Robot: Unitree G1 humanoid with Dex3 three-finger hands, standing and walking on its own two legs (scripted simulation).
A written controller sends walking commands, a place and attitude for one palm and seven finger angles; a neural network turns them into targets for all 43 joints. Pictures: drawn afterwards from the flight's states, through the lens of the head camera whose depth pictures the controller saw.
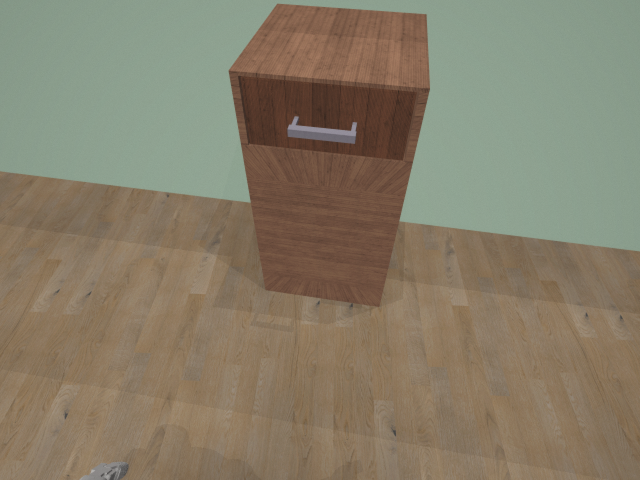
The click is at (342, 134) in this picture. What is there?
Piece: drawer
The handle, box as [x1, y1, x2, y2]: [287, 116, 356, 143]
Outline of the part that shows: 287,129 288,136 354,143 356,122 353,122 351,130 348,131 299,126 296,124 298,121 298,117 295,116 292,123 288,126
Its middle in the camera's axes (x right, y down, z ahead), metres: +0.00 -0.25 +0.88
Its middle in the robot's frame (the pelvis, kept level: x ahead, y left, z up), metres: +0.83 +0.04 -0.01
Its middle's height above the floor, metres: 0.76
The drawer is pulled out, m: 0.00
